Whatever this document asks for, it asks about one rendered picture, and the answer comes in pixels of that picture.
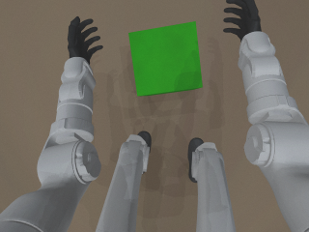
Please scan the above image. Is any right robot forearm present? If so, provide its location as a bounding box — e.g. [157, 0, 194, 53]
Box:
[238, 31, 309, 127]

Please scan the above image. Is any robot right hand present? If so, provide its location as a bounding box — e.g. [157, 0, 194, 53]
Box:
[223, 0, 262, 41]

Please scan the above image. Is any carton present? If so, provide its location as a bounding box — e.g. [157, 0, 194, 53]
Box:
[128, 21, 203, 97]

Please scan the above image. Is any left robot shin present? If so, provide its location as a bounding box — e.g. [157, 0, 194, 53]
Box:
[119, 134, 146, 154]

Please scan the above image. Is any robot left upper arm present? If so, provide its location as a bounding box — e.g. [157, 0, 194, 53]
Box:
[0, 140, 101, 232]

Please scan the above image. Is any robot left foot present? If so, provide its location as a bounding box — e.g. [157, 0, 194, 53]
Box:
[137, 130, 152, 173]

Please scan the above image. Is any robot left hand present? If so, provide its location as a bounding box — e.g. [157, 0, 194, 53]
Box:
[68, 16, 103, 65]

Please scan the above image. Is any robot right upper arm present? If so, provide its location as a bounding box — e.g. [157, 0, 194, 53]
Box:
[243, 121, 309, 232]

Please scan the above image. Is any left robot forearm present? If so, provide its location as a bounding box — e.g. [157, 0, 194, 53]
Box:
[37, 57, 96, 179]

